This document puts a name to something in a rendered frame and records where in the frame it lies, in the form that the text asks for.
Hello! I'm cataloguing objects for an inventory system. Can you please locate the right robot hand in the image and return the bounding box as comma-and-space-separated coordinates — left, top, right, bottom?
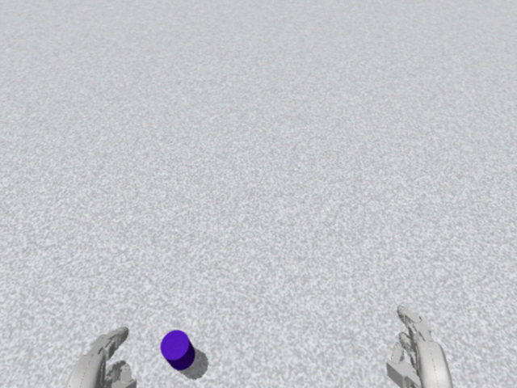
386, 306, 453, 388

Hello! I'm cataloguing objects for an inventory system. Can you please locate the left robot hand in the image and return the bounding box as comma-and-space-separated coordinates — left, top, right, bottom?
65, 327, 137, 388

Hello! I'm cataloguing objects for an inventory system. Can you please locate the can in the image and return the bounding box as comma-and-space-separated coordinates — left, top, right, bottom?
161, 330, 195, 370

